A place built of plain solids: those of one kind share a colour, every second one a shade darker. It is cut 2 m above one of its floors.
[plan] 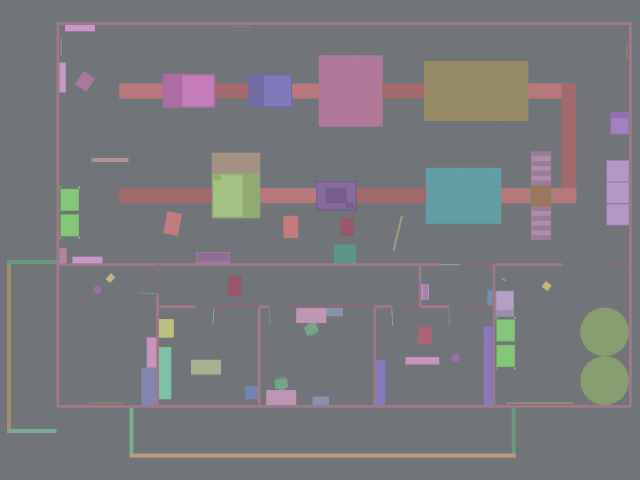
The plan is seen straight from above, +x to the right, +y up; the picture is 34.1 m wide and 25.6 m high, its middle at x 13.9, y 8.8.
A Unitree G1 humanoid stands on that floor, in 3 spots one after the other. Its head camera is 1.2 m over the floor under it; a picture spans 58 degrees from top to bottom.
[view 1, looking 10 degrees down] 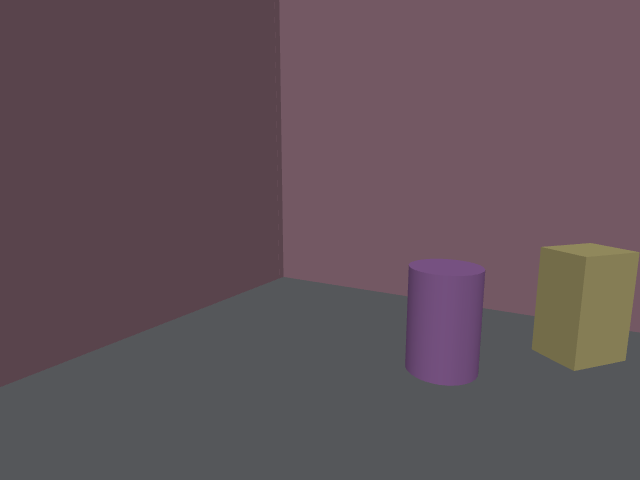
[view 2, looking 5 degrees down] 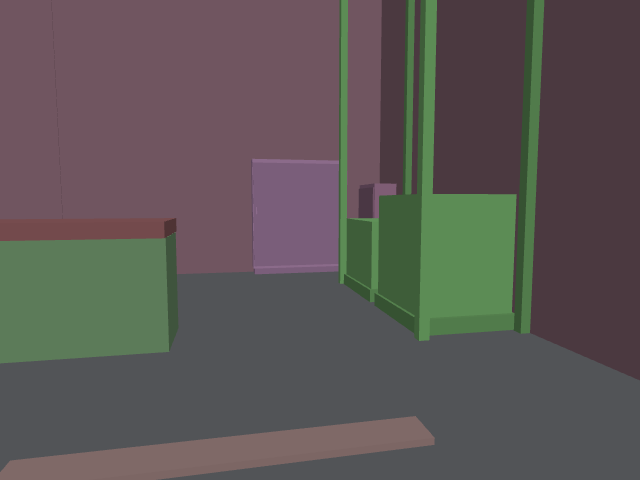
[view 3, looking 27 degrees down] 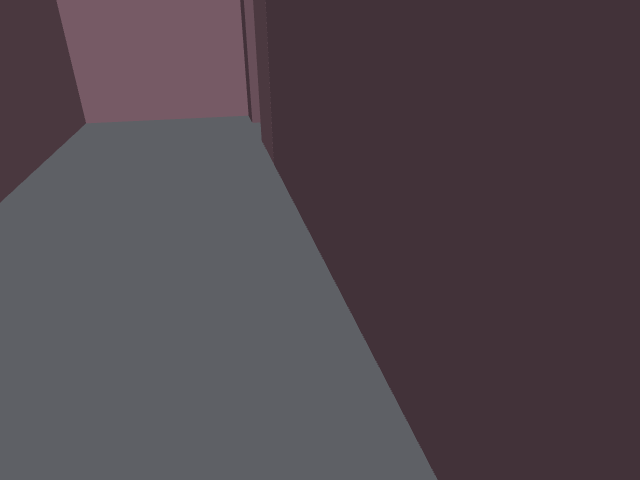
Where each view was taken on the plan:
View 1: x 2.60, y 3.70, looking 120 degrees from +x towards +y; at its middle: wall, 4.36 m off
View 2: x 2.70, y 15.07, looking -102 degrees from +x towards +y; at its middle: tool_board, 7.34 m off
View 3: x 12.92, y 5.85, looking -14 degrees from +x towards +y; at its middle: wall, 2.46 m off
